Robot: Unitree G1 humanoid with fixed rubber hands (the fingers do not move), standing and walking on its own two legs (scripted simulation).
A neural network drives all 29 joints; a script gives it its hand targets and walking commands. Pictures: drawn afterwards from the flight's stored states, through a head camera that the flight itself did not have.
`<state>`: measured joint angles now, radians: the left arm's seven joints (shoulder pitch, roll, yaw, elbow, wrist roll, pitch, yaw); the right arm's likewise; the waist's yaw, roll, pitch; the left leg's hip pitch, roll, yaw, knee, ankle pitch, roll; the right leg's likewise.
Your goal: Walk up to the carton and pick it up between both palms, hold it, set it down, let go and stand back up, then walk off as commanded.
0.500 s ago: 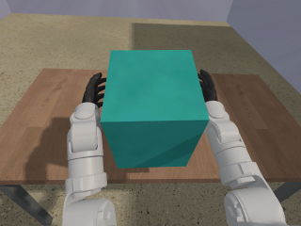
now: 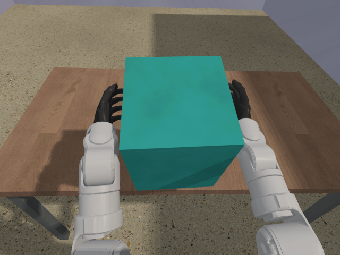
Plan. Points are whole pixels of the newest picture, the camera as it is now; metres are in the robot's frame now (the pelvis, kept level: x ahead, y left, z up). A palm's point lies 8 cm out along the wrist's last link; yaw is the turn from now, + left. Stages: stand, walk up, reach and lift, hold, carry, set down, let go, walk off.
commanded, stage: hold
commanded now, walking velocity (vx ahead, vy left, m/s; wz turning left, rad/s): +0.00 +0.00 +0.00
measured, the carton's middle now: (174, 129) +0.36 +0.01 +0.11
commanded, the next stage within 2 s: set down in 0.26 s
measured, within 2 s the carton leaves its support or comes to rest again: neither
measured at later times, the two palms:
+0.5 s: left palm (97, 103) +0.34 +0.16 +0.21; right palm (242, 92) +0.38 -0.13 +0.21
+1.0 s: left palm (123, 116) +0.39 +0.13 +0.13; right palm (244, 110) +0.41 -0.17 +0.13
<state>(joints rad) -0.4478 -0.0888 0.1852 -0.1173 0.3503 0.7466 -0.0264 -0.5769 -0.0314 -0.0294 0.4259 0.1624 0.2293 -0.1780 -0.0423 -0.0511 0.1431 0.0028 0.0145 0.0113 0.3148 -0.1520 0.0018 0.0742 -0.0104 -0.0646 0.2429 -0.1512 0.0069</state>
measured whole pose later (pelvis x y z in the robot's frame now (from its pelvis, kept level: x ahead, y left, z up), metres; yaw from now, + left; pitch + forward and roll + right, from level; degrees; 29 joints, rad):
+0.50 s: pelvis +0.02 -0.01 +0.00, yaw +0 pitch -9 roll +0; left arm -0.44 -0.09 0.25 -0.23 0.35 0.70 -0.08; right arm -0.60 -0.04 0.04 0.34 0.22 0.20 -0.23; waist -0.04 -0.06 0.07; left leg 0.02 0.03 0.01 0.31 -0.18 -0.02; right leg 0.09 0.00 -0.06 0.25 -0.19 -0.01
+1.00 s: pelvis +0.03 -0.02 +0.00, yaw +0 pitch -6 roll +0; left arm -0.45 -0.10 0.25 0.19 0.36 0.40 -0.02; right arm -0.63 -0.02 -0.09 0.71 0.06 -0.09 -0.12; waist -0.03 -0.01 0.09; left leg -0.01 0.04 0.01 0.31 -0.19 -0.02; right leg 0.05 0.01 -0.06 0.27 -0.21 -0.01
